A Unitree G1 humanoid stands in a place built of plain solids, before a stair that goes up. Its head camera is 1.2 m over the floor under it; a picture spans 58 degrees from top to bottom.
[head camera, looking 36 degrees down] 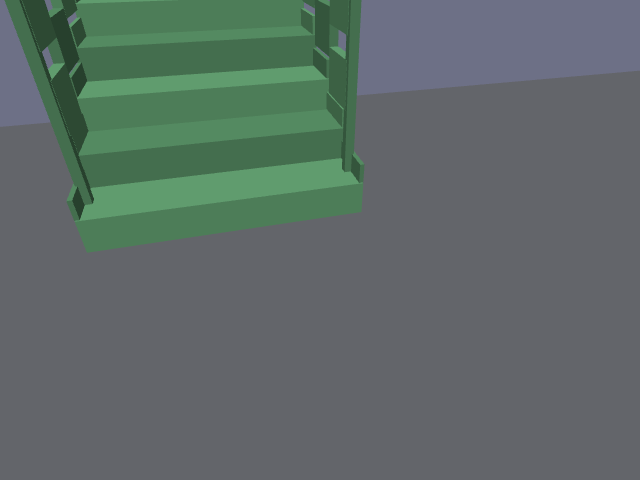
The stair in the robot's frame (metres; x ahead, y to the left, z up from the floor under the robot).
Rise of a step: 0.17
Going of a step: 0.30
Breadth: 1.32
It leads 15 degrees to the left of straight ahead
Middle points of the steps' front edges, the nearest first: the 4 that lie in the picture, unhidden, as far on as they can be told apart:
1.72 0.42 0.17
2.01 0.50 0.34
2.30 0.58 0.51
2.59 0.66 0.68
